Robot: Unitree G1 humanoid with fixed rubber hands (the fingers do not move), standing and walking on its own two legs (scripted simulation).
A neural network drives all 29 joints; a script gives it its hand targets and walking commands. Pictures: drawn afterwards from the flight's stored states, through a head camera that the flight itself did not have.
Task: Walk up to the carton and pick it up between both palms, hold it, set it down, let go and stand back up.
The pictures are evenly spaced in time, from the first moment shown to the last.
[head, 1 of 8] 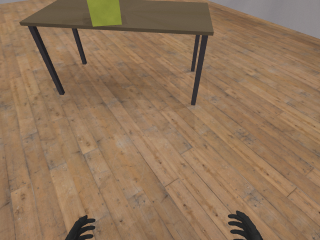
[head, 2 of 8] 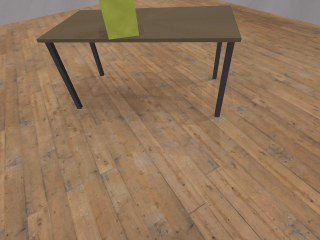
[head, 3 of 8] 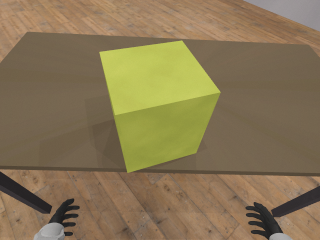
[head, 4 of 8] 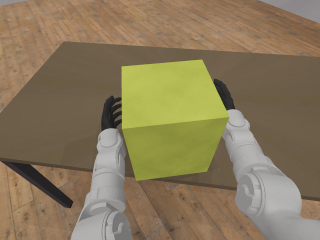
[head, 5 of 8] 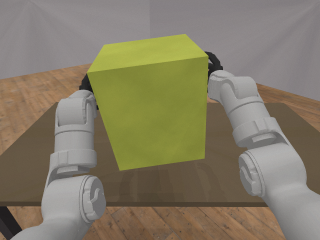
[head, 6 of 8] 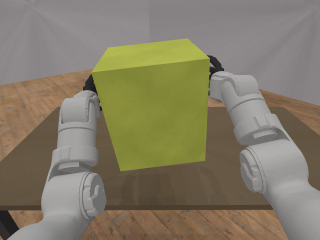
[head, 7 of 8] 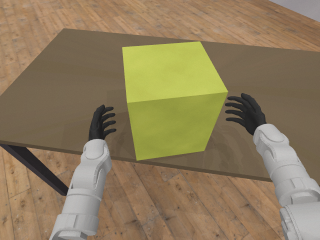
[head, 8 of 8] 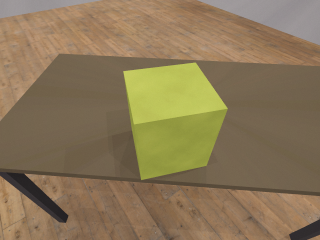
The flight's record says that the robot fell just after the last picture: no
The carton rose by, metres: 0.24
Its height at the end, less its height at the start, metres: +0.00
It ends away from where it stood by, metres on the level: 0.01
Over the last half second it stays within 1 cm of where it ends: yes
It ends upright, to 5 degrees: yes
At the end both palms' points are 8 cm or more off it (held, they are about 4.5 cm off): yes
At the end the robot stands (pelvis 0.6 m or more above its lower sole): yes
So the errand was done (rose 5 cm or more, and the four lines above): yes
